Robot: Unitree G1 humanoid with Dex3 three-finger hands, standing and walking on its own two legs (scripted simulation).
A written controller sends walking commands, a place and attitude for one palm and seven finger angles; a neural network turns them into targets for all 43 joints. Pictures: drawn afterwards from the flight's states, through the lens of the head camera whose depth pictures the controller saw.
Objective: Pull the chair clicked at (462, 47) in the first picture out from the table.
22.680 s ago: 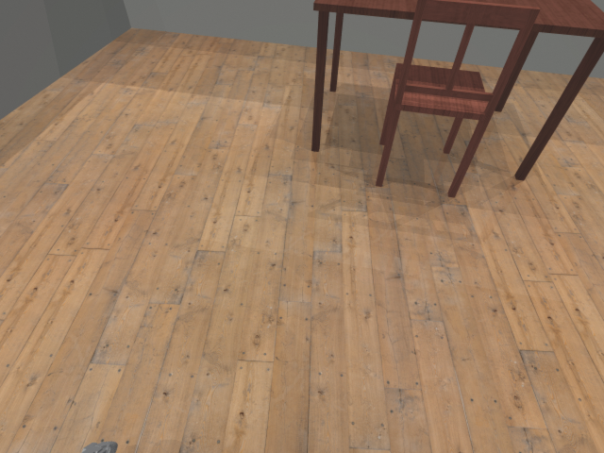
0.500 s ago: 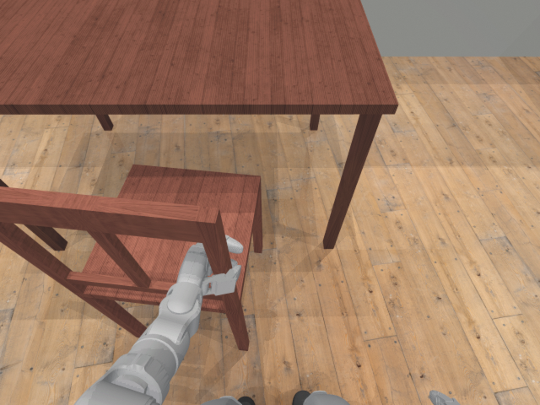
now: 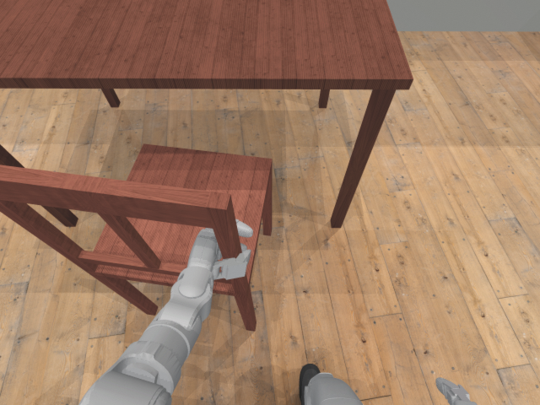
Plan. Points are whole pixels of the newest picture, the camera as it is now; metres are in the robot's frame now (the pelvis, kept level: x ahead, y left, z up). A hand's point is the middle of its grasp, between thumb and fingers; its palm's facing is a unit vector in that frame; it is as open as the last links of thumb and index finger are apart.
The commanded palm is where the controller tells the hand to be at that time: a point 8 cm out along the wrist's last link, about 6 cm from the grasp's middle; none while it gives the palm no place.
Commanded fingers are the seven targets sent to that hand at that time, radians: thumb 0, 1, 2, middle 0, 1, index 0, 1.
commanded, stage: step backward, pulling the chair out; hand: left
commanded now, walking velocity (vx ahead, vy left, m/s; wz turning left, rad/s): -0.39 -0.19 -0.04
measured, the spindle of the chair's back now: (134, 240) +0.40 +0.25 -0.09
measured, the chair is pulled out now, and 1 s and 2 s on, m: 0.16 0.21 0.21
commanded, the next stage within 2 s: none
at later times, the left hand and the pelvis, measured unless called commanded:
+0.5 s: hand (227, 281) +0.31 +0.07 -0.07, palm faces -0.24 -0.96 -0.14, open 6.1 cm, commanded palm +0.30 +0.12 -0.06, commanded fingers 0.00 0.90 0.90 -0.50 -1.45 -0.50 -1.45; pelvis -0.04 +0.02 -0.01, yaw -4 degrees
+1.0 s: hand (226, 295) +0.28 +0.07 -0.07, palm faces -0.21 -0.97 -0.14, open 6.2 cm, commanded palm +0.29 +0.12 -0.06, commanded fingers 0.00 0.90 0.90 -0.50 -1.45 -0.50 -1.45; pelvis -0.05 +0.01 -0.01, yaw -4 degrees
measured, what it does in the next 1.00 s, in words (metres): steps on the spot: left foot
